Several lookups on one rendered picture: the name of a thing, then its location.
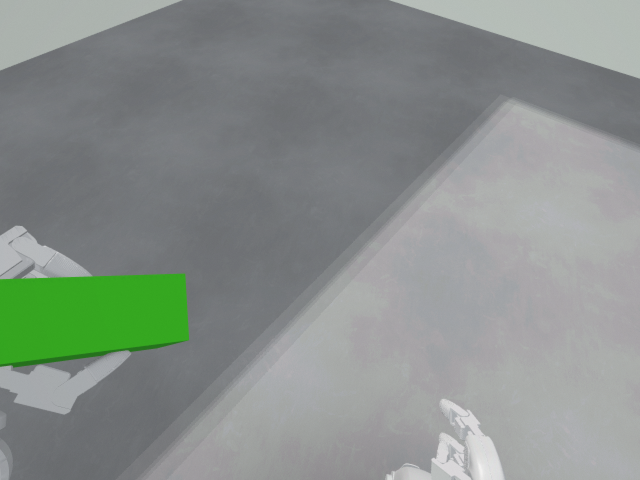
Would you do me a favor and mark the robot left hand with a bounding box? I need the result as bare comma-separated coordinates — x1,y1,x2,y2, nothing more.
0,226,131,415

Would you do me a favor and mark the robot right hand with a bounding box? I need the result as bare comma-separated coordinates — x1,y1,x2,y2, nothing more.
431,399,506,480

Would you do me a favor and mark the sponge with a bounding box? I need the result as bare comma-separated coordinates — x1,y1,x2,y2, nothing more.
0,274,189,368

